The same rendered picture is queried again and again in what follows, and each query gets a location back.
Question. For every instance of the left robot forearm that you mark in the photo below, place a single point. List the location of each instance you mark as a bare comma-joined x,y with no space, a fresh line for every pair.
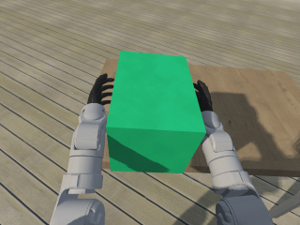
86,155

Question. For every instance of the right robot forearm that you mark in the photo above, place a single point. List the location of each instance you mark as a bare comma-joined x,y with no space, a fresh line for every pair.
228,177

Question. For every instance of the carton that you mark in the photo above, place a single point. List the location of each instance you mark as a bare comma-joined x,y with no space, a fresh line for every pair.
155,124

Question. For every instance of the right robot hand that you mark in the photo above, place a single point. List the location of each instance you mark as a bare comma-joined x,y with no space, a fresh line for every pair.
203,96

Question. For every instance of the left robot hand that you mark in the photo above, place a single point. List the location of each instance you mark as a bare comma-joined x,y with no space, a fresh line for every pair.
96,94

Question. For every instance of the left robot upper arm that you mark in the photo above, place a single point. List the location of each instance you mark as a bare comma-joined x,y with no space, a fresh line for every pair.
79,211

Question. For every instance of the table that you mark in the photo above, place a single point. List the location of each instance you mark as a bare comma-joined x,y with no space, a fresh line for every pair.
259,109

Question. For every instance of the right robot upper arm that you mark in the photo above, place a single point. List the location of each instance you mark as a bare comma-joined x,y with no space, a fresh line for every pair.
242,210

